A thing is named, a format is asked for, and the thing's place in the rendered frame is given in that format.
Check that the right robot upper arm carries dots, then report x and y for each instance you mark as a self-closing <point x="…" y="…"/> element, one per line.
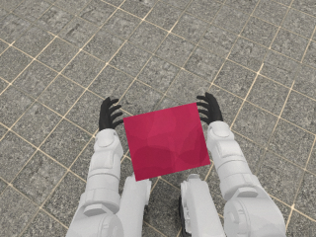
<point x="252" y="217"/>

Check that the left robot upper arm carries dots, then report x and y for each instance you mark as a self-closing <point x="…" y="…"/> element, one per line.
<point x="101" y="225"/>

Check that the robot right forearm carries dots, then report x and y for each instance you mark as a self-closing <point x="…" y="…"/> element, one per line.
<point x="235" y="176"/>

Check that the robot left hand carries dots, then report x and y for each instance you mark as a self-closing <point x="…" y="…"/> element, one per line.
<point x="105" y="118"/>

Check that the robot left forearm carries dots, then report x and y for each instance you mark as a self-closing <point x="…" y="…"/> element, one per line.
<point x="102" y="187"/>

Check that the robot right hand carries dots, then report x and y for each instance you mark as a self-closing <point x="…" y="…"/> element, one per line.
<point x="213" y="112"/>

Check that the left robot shin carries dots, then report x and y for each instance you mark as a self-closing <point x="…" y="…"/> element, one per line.
<point x="129" y="177"/>

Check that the carton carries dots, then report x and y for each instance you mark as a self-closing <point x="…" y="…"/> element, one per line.
<point x="166" y="141"/>

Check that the robot left thigh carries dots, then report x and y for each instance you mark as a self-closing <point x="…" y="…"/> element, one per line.
<point x="134" y="197"/>

